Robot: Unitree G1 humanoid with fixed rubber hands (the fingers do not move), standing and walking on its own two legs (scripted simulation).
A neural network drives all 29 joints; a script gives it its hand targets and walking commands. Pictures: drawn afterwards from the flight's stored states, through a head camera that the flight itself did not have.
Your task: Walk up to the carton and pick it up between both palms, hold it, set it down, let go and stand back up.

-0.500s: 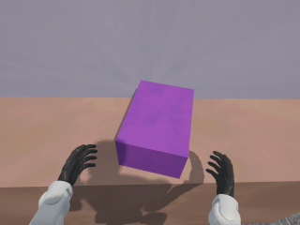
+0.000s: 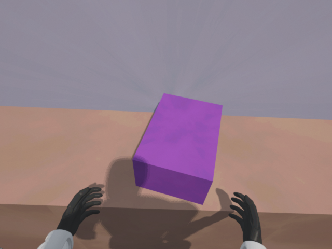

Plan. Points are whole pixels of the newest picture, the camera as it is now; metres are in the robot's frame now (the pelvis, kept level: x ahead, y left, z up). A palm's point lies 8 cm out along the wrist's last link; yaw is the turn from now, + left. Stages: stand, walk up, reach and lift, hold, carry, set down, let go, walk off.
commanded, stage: set down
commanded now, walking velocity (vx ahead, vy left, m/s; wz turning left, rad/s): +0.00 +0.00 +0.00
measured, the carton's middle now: (181, 143) +0.46 +0.00 -0.04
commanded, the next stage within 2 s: let go in 0.96 s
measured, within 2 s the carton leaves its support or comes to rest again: neither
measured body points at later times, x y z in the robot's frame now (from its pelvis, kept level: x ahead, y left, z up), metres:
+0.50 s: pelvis +0.01 -0.02 +0.01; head +0.00 -0.01 +0.46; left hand +0.19 +0.22 -0.05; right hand +0.20 -0.21 -0.05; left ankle +0.04 +0.12 -0.74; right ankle -0.04 -0.15 -0.74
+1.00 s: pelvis +0.01 -0.03 +0.01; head +0.02 -0.03 +0.46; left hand +0.17 +0.21 -0.08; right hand +0.19 -0.23 -0.08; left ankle +0.04 +0.12 -0.74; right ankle -0.04 -0.15 -0.74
